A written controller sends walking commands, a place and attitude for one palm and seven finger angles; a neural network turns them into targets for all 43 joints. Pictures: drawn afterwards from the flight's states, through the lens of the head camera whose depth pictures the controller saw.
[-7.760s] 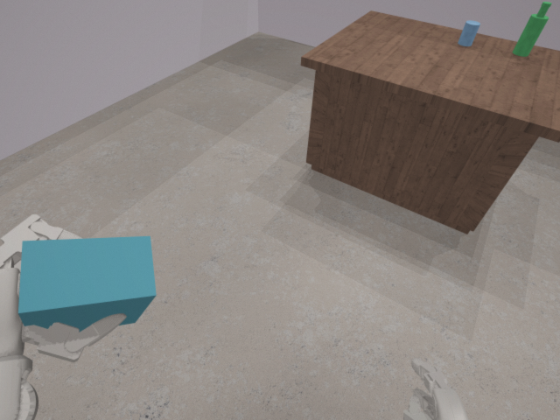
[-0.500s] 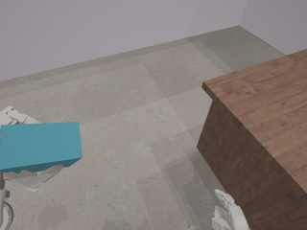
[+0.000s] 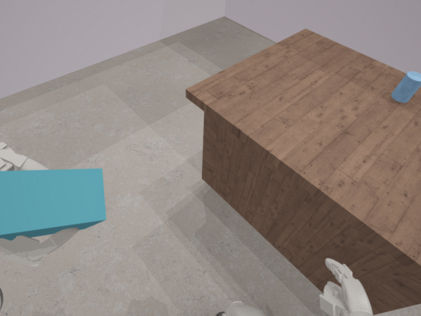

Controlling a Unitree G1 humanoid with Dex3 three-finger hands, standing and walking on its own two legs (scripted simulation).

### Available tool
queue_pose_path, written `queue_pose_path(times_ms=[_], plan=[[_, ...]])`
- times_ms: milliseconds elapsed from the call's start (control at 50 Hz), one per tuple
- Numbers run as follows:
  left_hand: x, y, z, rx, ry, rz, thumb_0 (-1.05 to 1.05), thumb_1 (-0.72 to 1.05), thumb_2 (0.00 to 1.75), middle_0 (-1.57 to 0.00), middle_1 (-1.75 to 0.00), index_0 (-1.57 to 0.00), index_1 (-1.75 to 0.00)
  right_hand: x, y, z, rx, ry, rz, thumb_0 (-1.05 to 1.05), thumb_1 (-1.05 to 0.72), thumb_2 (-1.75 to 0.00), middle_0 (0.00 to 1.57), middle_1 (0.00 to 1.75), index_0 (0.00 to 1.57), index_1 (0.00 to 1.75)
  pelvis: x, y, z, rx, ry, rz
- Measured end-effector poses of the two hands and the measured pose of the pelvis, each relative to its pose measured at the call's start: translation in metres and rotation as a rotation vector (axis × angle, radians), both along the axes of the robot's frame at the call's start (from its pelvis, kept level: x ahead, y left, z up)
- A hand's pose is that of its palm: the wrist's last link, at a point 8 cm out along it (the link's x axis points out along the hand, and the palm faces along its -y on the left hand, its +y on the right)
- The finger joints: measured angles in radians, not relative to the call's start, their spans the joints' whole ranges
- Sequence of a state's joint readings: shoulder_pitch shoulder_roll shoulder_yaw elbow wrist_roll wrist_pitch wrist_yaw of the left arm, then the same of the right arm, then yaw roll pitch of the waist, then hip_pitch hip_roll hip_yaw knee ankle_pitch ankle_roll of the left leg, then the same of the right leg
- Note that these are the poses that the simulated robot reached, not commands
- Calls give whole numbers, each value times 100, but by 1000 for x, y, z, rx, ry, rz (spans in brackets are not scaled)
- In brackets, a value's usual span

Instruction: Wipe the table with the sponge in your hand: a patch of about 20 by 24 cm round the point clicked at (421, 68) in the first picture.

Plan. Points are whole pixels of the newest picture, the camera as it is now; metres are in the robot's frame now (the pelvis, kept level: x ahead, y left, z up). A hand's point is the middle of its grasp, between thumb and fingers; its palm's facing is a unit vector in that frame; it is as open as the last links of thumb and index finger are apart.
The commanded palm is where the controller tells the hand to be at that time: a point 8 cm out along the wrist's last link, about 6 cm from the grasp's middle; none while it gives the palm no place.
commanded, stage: turn to face it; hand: left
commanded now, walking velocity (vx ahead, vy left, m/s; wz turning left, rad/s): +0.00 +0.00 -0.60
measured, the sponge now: (62, 205) +0.22 +0.22 +0.16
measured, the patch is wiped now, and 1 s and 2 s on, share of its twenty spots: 0.00 0.00 0.00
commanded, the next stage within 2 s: take the last steps up to it in 1.84 s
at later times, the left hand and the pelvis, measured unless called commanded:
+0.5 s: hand (160, 209) +0.22 +0.09 +0.18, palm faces +0.06 -0.86 -0.51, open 10.1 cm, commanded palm +0.18 +0.16 +0.19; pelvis -0.06 -0.06 +0.01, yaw -18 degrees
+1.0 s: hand (269, 251) +0.18 -0.04 +0.18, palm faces -0.19 -0.85 -0.49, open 10.1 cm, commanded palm +0.15 +0.04 +0.19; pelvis -0.14 -0.09 +0.00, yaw -37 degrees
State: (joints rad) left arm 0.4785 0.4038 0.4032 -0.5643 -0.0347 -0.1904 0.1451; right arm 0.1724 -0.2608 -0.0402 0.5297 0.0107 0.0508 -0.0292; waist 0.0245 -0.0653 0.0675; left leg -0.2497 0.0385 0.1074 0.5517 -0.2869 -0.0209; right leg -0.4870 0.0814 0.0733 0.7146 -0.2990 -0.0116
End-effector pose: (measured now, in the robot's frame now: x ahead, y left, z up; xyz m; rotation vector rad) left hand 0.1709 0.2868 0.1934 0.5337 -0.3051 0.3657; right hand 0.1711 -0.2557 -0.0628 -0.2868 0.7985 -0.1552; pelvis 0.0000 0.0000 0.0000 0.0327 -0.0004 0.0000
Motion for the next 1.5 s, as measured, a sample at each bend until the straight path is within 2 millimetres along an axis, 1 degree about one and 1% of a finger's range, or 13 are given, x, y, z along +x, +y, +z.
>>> queue_pose_path(times_ms=[100,200,340,440,580,740,860,940,1040,1140,1240,1400,1500], plan=[[5,-19,3,-25,-6,-38,-1,-50,100,-74,-134,-75,-133,-21,17,-1,105,-59,-19,1,-91,-90,19,30,19,30,-10,-8,5,-35,-22,-66],[18,-59,6,12,7,-118,-1,-50,100,-74,-134,-75,-134,-48,19,-17,214,-70,-34,1,-91,-90,20,30,20,30,-20,-29,1,-49,-20,-140],[33,-119,-3,45,70,-246,-1,-50,100,-74,-134,-75,-134,-104,-30,-47,223,30,-164,1,-91,-90,20,30,20,30,-46,-55,-5,-36,-17,-223],[28,-143,5,64,97,-346,-1,-50,100,-74,-134,-75,-134,-149,-71,-34,140,79,-299,2,-91,-90,20,30,20,30,-57,-59,3,-18,-3,-289],[23,-145,10,44,31,-405,-1,-50,100,-74,-134,-75,-134,-190,-99,-10,37,56,-394,2,-91,-90,19,30,19,30,-72,-55,4,-13,13,-363],[19,-160,2,-11,15,-449,-1,-50,100,-74,-134,-75,-134,-212,-80,-1,74,-56,-438,2,-91,-90,19,30,19,30,-91,-54,5,-27,-8,-462],[15,-209,2,22,27,-529,-1,-50,100,-74,-134,-75,-134,-236,-67,-21,192,-101,-446,1,-91,-90,20,30,20,30,-111,-73,0,-40,-5,-559],[11,-253,1,50,21,-609,-1,-50,100,-74,-134,-75,-134,-268,-77,-42,236,-68,-489,1,-91,-90,20,30,20,30,-132,-84,-7,-46,-7,-592],[-2,-285,5,79,77,-716,-1,-50,100,-74,-134,-75,-134,-323,-99,-40,207,14,-629,2,-91,-90,20,30,20,30,-148,-87,2,-9,2,-668],[-11,-297,14,114,72,-786,-1,-50,100,-74,-134,-75,-134,-373,-116,-27,139,51,-746,2,-91,-90,20,30,20,30,-158,-86,8,12,16,-730],[-14,-297,10,71,58,-811,-1,-50,100,-74,-134,-75,-134,-406,-121,-13,76,53,-806,2,-91,-90,19,30,19,30,-165,-78,8,23,27,-787],[-21,-301,0,19,12,-889,-1,-50,100,-74,-134,-75,-134,-423,-94,-5,47,-39,-858,2,-91,-90,19,30,19,30,-181,-64,0,4,7,-874],[-36,-326,2,13,20,-922,-1,-50,100,-74,-134,-75,-134,-430,-70,-18,142,-117,-865,1,-91,-90,20,30,20,30,-195,-69,0,-31,8,-954]])
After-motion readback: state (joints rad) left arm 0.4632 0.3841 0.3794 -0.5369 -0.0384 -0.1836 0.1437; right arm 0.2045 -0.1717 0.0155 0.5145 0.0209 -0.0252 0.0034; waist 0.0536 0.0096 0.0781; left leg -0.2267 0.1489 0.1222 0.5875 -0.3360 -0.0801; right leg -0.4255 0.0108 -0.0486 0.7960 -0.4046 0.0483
